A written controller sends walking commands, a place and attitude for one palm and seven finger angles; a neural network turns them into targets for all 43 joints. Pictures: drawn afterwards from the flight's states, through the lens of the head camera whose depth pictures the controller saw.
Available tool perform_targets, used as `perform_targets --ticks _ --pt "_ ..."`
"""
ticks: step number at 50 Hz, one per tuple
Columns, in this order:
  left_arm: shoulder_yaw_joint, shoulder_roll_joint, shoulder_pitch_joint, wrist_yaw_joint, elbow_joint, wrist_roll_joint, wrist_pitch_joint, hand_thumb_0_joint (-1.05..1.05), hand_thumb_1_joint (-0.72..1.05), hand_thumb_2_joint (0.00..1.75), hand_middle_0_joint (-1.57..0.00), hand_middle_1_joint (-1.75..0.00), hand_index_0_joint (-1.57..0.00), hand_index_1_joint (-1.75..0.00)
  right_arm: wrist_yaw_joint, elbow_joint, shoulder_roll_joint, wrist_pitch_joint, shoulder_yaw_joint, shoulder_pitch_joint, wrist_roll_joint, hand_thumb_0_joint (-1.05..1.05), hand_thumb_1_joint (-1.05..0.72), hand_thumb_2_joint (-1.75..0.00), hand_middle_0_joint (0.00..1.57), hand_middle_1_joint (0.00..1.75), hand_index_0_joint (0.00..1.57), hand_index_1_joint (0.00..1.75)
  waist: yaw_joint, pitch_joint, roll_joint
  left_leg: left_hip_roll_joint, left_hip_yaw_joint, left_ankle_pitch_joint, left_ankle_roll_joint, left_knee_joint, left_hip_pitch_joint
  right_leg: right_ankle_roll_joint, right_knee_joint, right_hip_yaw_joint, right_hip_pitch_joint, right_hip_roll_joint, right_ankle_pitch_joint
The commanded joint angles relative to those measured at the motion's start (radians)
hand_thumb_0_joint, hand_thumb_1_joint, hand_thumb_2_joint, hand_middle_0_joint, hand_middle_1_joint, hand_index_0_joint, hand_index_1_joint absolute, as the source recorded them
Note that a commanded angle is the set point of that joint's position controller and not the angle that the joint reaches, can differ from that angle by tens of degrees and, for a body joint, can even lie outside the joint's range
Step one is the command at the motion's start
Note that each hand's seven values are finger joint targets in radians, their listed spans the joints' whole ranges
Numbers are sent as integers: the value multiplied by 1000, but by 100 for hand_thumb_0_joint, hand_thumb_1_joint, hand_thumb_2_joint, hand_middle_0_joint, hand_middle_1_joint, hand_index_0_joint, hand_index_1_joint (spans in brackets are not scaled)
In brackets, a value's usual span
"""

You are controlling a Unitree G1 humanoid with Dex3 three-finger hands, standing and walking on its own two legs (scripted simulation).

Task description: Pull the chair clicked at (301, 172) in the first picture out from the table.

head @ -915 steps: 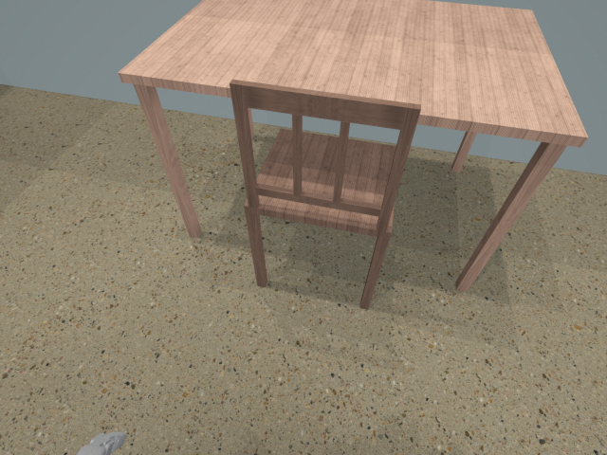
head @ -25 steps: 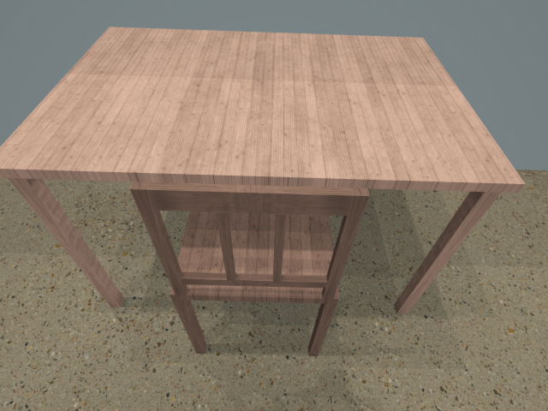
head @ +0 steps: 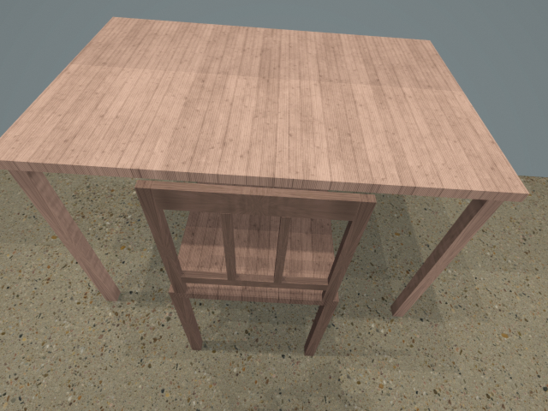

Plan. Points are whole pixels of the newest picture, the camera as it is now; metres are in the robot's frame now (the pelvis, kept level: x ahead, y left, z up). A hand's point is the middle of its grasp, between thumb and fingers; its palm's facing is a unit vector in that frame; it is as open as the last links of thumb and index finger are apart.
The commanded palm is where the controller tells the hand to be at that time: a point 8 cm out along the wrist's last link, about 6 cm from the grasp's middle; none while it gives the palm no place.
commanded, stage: raise the hand toward the chair's back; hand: left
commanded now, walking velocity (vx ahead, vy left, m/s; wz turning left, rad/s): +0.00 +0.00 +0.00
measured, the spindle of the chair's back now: (229, 247) +0.44 +0.12 -0.11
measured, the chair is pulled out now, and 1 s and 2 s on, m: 0.00 0.00 0.00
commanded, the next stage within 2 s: none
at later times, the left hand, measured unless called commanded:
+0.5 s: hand out of the picture +0.12 +0.17 -0.08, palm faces +0.16 -0.99 -0.04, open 9.9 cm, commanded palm +0.12 +0.22 -0.06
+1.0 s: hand (159, 367) +0.19 +0.18 -0.06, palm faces +0.09 -0.99 -0.06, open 14.2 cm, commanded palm +0.15 +0.23 -0.05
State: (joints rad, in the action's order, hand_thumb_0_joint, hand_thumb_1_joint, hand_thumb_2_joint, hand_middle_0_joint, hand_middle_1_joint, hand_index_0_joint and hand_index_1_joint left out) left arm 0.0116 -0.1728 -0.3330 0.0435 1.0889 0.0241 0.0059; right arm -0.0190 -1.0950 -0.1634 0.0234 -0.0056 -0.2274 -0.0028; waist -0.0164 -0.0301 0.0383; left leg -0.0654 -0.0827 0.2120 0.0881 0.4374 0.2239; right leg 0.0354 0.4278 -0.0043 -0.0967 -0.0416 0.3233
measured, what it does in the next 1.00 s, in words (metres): lowers itself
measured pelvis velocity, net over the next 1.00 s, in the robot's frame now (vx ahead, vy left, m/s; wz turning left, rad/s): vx -0.02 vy -0.04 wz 0.05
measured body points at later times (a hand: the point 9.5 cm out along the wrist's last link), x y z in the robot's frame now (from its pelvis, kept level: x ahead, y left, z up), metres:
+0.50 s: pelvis -0.04 -0.06 -0.10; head +0.02 -0.05 +0.34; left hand +0.11 +0.22 -0.08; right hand +0.21 -0.30 -0.15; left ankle +0.02 +0.06 -0.74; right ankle -0.04 -0.12 -0.74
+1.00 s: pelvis -0.02 -0.04 -0.09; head +0.08 -0.03 +0.35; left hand +0.18 +0.24 -0.05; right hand +0.15 -0.29 -0.18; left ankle +0.02 +0.06 -0.74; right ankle -0.04 -0.12 -0.74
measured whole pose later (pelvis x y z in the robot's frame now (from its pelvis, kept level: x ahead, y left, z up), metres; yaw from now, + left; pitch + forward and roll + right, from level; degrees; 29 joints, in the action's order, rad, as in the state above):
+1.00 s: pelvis -0.02 -0.04 -0.09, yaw +3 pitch +19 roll -2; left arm -0.24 -0.23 -0.41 -0.31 0.04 -0.32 0.47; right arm -0.02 -0.61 -0.27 0.22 0.05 -0.23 0.02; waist 0.01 0.12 -0.02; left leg -0.02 0.00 0.47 0.04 1.13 0.99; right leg -0.06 1.12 -0.07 -0.87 0.06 0.58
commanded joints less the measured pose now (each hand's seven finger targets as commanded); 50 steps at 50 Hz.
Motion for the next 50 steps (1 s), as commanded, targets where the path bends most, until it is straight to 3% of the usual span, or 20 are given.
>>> perform_targets --ticks 1,2,4,5,8,10,11,13,15,16,17,20,21,25,28,31,37,41,45,50 --pt "-173 -372 627 60 -1525 -187 161 0 88 89 -20 -30 -20 -30 -34 421 -281 143 34 -17 72 0 -90 -90 20 30 20 30 144 259 -250 93 168 -282 -107 -56 -267 -74 75 -54 -311 91 -127" --pt "-56 -201 223 74 -1270 -119 77 0 85 88 -20 -29 -20 -29 -48 354 -233 225 32 -39 47 0 -90 -90 20 30 20 30 70 228 -292 172 198 -392 -142 -123 -334 -79 182 -34 -311 75 33" --pt "42 10 -39 80 -1055 -135 -9 0 81 86 -19 -29 -19 -29 -27 307 -212 246 39 -67 47 0 -90 -90 20 30 20 30 78 119 -135 175 234 -234 -123 -149 -208 -64 198 -25 -373 61 89" --pt "16 5 -81 60 -1108 -164 -3 0 78 85 -19 -28 -19 -28 -26 336 -219 255 43 -39 56 0 -90 -90 20 30 20 30 81 109 -27 151 221 -152 -102 -102 -146 -55 183 -47 -398 72 60" --pt "-114 -84 -25 -2 -1082 -174 146 0 71 82 -18 -27 -18 -27 -12 449 -234 277 55 16 13 0 -90 -90 20 30 20 30 74 138 112 85 194 34 -76 103 103 -50 152 -77 -468 64 25" --pt "-219 -101 -237 -66 -875 -206 263 0 67 80 -18 -26 -18 -26 17 503 -218 266 63 88 17 0 -90 -90 20 30 20 30 2 140 150 61 167 56 -77 213 284 -69 236 -80 -511 76 66" --pt "-195 -64 -262 -118 -871 -233 336 0 64 79 -17 -26 -17 -26 33 526 -215 257 63 113 8 0 -90 -90 20 30 20 30 -7 159 190 57 150 56 -81 282 356 -68 300 -84 -556 78 66" --pt "-249 -91 -275 -242 -902 -277 484 0 60 77 -17 -25 -17 -25 50 578 -225 251 81 160 1 0 -90 -90 20 30 20 30 -42 233 119 41 104 73 -90 416 478 -73 427 -52 -619 75 45" --pt "-314 -168 -278 -351 -931 -298 595 0 55 75 -16 -25 -16 -25 69 622 -229 248 93 166 9 0 -90 -90 20 30 20 30 -67 280 -108 31 89 76 -105 512 539 -86 512 14 -655 55 6" --pt "-313 -184 -284 -381 -988 -310 595 0 53 74 -16 -24 -16 -24 72 674 -233 241 92 190 12 0 -90 -90 20 30 20 30 -78 315 -147 25 73 110 -99 524 553 -85 516 32 -657 55 62" --pt "-327 -217 -241 -395 -1056 -322 577 0 50 73 -16 -24 -16 -24 67 717 -241 234 94 212 18 0 -90 -90 20 30 20 30 -71 321 -158 25 70 158 -92 532 570 -83 513 48 -686 61 150" --pt "-352 -240 -76 -388 -1205 -376 519 0 43 70 -15 -23 -15 -23 33 775 -239 225 93 189 37 0 -90 -90 20 30 20 30 -5 332 -7 24 94 289 -68 612 653 -16 435 162 -739 45 368" --pt "-336 -223 -27 -380 -1264 -390 521 0 41 69 -15 -22 -15 -22 21 780 -231 230 90 158 39 0 -90 -90 20 30 20 30 9 345 -19 27 104 299 -63 634 654 -1 411 196 -735 36 402" --pt "-291 -244 154 -350 -1438 -379 603 0 32 65 -14 -21 -14 -21 -23 714 -230 263 77 50 30 0 -90 -90 20 30 20 30 74 350 -56 56 130 220 -42 708 600 9 428 199 -773 41 275" --pt "-205 -212 142 -406 -1347 -346 616 0 25 62 -13 -20 -13 -20 -45 645 -235 293 64 19 29 0 -90 -90 20 30 20 30 102 316 -68 75 146 164 -31 712 602 -1 470 156 -769 45 126" --pt "-259 -252 104 -470 -1235 -340 545 0 18 59 -13 -19 -13 -19 -60 620 -240 292 64 16 36 0 -90 -90 20 30 20 30 94 383 -27 74 162 88 -30 729 624 36 490 173 -692 29 -52" --pt "-451 -265 -164 -451 -1208 -402 337 0 4 53 -11 -16 -11 -16 -39 669 -199 234 84 63 48 0 -90 -90 20 30 20 30 -40 561 -6 47 158 -97 -55 628 527 75 491 156 -417 -3 -454" --pt "-413 -212 -157 -362 -1237 -386 387 0 -6 49 -10 -15 -10 -15 -21 653 -177 227 87 57 31 0 -90 -90 20 30 20 30 -15 445 24 50 154 -110 -59 593 518 50 505 93 -491 21 -478" --pt "-292 -150 -70 -342 -1210 -343 500 0 -15 45 -10 -14 -10 -14 -5 635 -199 248 90 69 22 0 -90 -90 20 30 20 30 39 321 6 63 160 -33 -52 606 535 6 535 31 -705 57 -196" --pt "-293 -204 -56 -377 -1242 -356 557 0 -27 40 -8 -12 -8 -12 -11 642 -236 271 94 40 25 0 -90 -90 20 30 20 30 33 478 -42 61 153 -33 -43 626 502 -5 546 34 -685 65 -131"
